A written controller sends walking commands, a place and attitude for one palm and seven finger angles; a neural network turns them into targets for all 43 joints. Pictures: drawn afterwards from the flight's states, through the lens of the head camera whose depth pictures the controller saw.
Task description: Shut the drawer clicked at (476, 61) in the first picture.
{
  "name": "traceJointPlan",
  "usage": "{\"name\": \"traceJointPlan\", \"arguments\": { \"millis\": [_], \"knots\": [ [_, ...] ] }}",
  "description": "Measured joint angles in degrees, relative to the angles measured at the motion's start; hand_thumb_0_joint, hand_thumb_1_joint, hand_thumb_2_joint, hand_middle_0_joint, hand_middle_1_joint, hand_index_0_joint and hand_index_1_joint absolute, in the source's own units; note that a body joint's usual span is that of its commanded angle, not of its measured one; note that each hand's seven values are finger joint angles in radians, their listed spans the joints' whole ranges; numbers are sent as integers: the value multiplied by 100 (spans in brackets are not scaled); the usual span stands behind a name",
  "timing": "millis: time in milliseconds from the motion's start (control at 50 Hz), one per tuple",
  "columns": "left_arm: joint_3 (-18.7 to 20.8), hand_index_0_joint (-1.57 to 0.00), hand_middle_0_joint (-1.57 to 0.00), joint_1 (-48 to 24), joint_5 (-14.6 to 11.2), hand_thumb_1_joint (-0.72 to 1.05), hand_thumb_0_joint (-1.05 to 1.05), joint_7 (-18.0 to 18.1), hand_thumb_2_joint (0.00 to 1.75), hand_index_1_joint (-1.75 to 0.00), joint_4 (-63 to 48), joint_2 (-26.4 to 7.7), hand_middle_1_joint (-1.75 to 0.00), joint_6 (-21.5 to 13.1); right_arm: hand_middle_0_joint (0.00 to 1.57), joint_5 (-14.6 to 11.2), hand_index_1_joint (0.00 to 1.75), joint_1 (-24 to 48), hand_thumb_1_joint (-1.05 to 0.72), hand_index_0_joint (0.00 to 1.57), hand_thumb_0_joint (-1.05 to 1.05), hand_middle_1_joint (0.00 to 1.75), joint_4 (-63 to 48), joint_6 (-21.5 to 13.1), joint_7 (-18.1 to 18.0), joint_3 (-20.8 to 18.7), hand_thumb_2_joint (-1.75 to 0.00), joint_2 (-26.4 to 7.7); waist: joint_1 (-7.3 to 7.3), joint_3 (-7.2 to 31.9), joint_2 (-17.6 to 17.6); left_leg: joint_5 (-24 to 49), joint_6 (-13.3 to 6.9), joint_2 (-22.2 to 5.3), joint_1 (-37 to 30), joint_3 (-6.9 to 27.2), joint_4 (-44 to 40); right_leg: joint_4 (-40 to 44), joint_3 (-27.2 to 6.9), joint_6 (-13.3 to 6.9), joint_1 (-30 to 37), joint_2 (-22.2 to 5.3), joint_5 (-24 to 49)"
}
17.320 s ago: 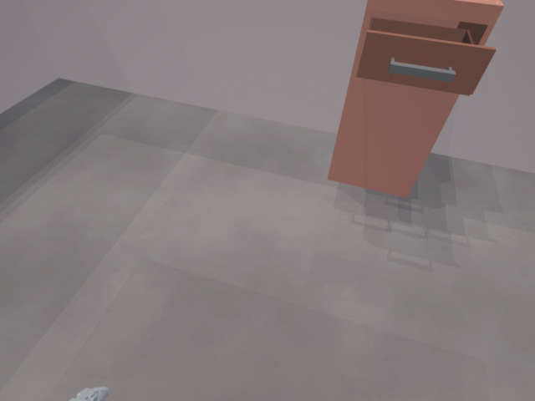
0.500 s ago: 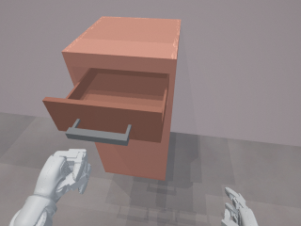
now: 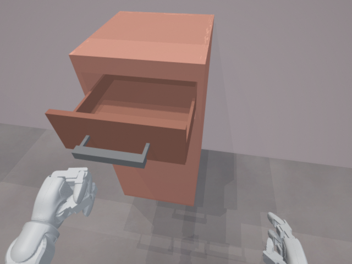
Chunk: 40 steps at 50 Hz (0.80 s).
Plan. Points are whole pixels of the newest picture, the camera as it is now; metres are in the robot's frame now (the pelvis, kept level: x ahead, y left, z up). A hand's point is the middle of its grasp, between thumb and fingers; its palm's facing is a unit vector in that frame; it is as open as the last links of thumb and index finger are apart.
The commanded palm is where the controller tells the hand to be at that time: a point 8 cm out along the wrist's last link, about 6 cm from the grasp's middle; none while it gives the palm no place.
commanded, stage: bring the fist close to the handle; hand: left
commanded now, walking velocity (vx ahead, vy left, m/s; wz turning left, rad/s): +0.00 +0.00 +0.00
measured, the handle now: (112, 149) +0.40 +0.21 +0.03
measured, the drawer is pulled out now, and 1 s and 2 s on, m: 0.21 0.21 0.16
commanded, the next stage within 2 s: push the drawer shut in 1.12 s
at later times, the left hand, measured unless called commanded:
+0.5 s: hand (106, 191) +0.26 +0.18 +0.05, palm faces -0.13 -0.99 -0.02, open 3.3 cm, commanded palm +0.25 +0.24 +0.05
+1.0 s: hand (114, 183) +0.29 +0.17 +0.04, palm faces -0.10 -0.99 -0.04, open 3.3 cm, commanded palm +0.27 +0.23 +0.03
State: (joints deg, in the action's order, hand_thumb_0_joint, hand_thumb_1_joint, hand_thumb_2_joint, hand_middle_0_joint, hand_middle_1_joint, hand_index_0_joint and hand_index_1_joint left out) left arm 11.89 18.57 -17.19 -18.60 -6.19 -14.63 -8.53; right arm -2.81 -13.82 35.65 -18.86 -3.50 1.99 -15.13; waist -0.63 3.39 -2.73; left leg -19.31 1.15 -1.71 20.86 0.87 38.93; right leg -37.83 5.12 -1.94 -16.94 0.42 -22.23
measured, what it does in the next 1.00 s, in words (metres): stands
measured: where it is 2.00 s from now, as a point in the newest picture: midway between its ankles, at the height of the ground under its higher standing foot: outside the picture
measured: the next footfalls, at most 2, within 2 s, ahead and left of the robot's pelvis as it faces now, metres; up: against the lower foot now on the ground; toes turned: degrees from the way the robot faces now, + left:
none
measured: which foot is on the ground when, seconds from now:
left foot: down 0.00-1.00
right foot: down 0.00-1.00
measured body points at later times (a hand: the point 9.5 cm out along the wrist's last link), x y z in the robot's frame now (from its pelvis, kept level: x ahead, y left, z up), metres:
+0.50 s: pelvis +0.00 +0.02 -0.01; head +0.03 +0.02 +0.43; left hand +0.27 +0.23 +0.05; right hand +0.14 -0.23 -0.10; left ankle +0.01 +0.13 -0.72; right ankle -0.02 -0.09 -0.72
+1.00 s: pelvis -0.01 +0.02 -0.03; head +0.03 +0.02 +0.42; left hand +0.29 +0.23 +0.04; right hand +0.12 -0.22 -0.12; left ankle +0.01 +0.13 -0.72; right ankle -0.02 -0.09 -0.72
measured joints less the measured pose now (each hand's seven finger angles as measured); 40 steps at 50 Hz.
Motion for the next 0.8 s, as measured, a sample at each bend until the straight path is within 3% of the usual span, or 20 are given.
{"name": "traceJointPlan", "arguments": {
  "millis": [140, 340, 480, 640, 800],
  "knots": [
    [-277, -140, -140, -221, 152, 90, 1, 0, 90, -160, 375, 71, -160, -138, 20, 31, 30, -58, -90, 20, 1, 30, -14, 123, 29, -40, -90, -2, 100, -22, 15, -52, -48, 33, 197, -82, 109, -155, -81, 45, -242, -44, -49],
    [-115, -140, -140, -547, 174, 90, 2, 177, 90, -160, 869, 71, -160, -529, 20, 74, 30, -174, -90, 20, 1, 30, -11, 371, 94, -58, -90, 67, 190, 25, 107, -162, -103, 53, 565, -161, 363, -408, -162, 100, -632, -77, -131],
    [-342, -140, -140, -853, 249, 90, 1, 156, 90, -160, 1268, 150, -160, -654, 20, 82, 30, -118, -90, 20, 1, 30, -47, 501, 94, -76, -90, 60, 233, 29, 101, -257, -164, 89, 924, -166, 655, -661, -168, 156, -965, -123, -207],
    [-464, -140, -140, -1271, 415, 90, 2, 427, 90, -160, 1534, 244, -160, -920, 20, 127, 30, -60, -90, 20, 1, 30, -117, 674, 184, -89, -90, 133, 265, 103, 157, -350, -200, 105, 1319, -207, 961, -980, -212, 188, -1374, -152, -294],
    [-564, -140, -140, -1696, 562, 90, 2, 569, 90, -160, 2032, 276, -160, -922, 20, 140, 30, -22, -90, 20, 1, 30, -204, 960, 262, -69, -90, 160, 302, 131, 162, -440, -213, 99, 1699, -224, 1284, -1321, -234, 192, -1767, -158, -392]
  ]
}}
